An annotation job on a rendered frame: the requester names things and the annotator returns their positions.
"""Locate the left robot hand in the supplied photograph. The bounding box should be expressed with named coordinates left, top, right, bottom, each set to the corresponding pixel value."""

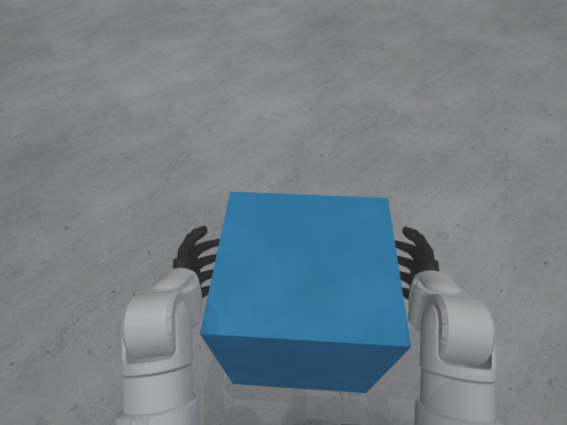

left=173, top=226, right=220, bottom=298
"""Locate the robot left forearm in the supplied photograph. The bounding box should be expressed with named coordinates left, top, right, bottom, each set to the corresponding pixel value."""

left=116, top=268, right=203, bottom=425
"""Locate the carton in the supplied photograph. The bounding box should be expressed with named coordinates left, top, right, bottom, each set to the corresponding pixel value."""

left=200, top=191, right=411, bottom=393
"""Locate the right robot hand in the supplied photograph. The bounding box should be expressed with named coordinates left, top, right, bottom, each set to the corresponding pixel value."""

left=394, top=227, right=439, bottom=300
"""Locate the robot right forearm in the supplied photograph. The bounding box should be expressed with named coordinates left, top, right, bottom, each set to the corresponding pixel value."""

left=408, top=270, right=504, bottom=425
